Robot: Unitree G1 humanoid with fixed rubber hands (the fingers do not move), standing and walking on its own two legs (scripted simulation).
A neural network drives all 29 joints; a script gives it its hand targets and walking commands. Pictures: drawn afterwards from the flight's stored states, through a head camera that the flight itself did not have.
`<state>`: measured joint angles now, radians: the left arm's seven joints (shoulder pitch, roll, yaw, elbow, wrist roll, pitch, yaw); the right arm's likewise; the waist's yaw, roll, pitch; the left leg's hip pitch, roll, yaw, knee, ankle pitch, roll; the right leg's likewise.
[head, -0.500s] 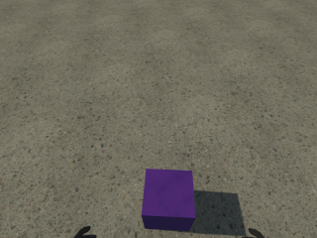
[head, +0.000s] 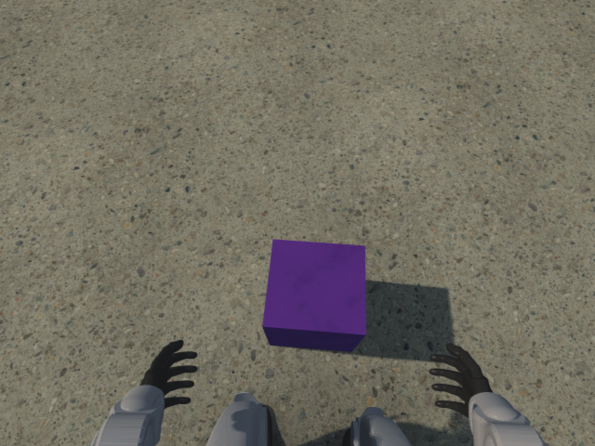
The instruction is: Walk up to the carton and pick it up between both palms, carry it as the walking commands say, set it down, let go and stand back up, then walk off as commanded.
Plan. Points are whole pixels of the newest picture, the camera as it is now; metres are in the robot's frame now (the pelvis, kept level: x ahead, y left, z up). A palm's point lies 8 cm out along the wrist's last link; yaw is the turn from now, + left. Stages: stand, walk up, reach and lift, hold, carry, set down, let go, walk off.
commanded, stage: reach and lift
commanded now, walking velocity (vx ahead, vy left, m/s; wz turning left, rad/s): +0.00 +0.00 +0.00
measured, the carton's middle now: (314, 298) +0.48 -0.02 -0.58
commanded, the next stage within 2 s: none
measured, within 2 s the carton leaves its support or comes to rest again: neither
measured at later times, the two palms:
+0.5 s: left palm (186, 294) +0.36 +0.21 -0.14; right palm (452, 305) +0.34 -0.22 -0.13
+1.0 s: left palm (203, 229) +0.49 +0.21 -0.16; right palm (439, 238) +0.48 -0.23 -0.15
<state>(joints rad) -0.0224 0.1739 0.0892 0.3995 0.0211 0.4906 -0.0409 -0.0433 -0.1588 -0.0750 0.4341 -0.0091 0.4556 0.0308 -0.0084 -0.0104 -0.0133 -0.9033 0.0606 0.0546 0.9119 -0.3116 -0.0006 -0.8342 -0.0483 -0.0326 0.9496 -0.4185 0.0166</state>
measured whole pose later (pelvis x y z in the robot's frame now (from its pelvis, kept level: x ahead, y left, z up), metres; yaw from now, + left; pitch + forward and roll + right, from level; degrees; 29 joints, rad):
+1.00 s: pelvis -0.03 +0.01 -0.06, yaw -2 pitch +47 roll -1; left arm -1.13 0.34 0.30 0.93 -0.03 0.16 -0.01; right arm -1.12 -0.31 -0.29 0.90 0.07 0.14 0.01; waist -0.02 -0.01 -0.08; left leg -1.60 0.08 0.07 1.03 -0.23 0.02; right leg -1.56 -0.03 0.00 1.08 -0.34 0.03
